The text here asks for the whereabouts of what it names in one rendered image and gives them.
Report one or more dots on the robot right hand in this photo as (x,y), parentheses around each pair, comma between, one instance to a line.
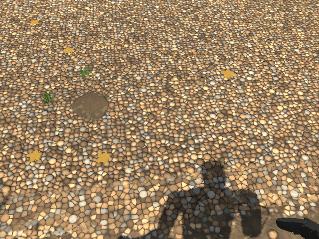
(307,228)

